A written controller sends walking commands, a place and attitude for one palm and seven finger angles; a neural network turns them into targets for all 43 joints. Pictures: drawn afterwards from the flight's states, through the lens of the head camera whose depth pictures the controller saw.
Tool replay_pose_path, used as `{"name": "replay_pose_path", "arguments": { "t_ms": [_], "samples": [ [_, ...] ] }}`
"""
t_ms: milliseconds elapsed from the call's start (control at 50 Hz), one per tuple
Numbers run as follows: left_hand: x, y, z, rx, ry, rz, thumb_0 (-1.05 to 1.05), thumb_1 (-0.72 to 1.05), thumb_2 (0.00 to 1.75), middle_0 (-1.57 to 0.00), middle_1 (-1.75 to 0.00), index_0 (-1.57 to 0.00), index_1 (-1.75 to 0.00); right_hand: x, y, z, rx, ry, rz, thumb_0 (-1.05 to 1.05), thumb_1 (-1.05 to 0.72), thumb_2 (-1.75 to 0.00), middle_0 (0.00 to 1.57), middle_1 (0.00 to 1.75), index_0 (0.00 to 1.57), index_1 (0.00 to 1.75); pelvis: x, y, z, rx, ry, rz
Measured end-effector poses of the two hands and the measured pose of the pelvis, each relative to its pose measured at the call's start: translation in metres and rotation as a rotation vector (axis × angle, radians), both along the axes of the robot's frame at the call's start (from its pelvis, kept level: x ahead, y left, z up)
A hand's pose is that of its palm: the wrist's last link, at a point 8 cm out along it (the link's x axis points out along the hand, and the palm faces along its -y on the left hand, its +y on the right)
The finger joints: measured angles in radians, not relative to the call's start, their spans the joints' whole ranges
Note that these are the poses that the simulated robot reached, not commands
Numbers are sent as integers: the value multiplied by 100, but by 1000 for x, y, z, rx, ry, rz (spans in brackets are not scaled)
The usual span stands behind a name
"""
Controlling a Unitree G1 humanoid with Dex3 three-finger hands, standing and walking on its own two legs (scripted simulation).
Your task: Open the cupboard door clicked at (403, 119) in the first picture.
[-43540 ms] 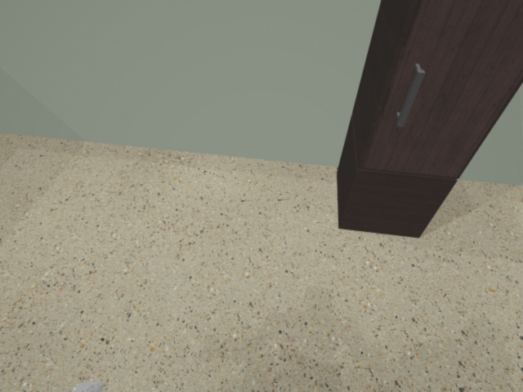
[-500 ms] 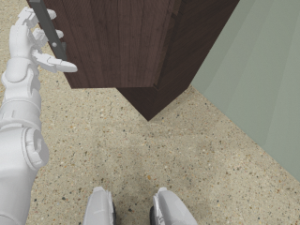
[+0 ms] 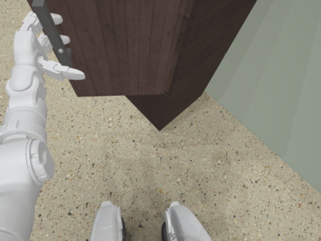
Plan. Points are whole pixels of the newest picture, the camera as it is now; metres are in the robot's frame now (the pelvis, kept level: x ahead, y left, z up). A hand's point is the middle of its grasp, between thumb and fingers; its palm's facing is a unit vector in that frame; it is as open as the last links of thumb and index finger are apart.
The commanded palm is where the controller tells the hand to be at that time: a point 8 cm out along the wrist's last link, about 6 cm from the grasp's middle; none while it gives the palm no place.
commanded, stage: close the thumb around the handle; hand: left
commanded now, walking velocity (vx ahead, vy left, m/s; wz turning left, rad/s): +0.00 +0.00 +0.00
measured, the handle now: (57, 33) +0.59 +0.18 +0.08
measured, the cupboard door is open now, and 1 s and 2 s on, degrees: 53 53 100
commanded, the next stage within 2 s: pull the door open along its arc in 0.80 s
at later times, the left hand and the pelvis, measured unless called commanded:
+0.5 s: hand (63, 50) +0.54 +0.17 +0.08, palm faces +0.00 -1.00 -0.01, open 9.5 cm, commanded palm +0.52 +0.20 +0.08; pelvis +0.00 +0.00 +0.00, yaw +0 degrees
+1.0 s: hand (68, 51) +0.54 +0.16 +0.08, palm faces +0.01 -1.00 -0.01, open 5.4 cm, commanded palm +0.51 +0.20 +0.08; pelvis +0.00 +0.00 +0.00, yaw +0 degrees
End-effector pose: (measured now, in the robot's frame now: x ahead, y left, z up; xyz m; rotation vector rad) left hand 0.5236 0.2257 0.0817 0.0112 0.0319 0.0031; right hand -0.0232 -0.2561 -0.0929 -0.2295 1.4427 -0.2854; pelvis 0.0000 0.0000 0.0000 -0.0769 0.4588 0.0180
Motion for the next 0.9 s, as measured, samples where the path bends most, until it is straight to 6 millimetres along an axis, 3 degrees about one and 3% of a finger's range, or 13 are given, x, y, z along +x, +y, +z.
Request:
{"name": "replay_pose_path", "arguments": {
  "t_ms": [160,260,700,780,900],
  "samples": [
    [-2,1,0,0,-12,-1,-1,-49,31,-30,-120,-30,-120,3,0,0,-3,1,4,1,-91,-90,20,30,20,30,0,1,0,-1,0,2],
    [-2,-2,-1,-7,5,-3,-1,-40,35,-30,-121,-30,-121,5,2,1,0,-2,11,1,-91,-90,20,30,20,30,0,2,1,-2,-3,5],
    [-1,-12,1,0,-4,3,1,67,81,-38,-133,-38,-133,1,3,-1,15,5,0,1,-91,-90,20,30,21,30,1,1,2,4,-4,1],
    [-1,-15,2,10,-9,-6,1,78,85,-39,-134,-39,-134,1,1,-1,13,0,-5,1,-91,-90,20,30,20,30,1,0,2,6,-5,-1],
    [-2,-16,2,0,-5,0,1,79,85,-38,-135,-38,-135,2,-2,-1,11,-9,-8,1,-91,-90,20,30,20,30,2,-2,3,9,-8,-6]
  ]
}}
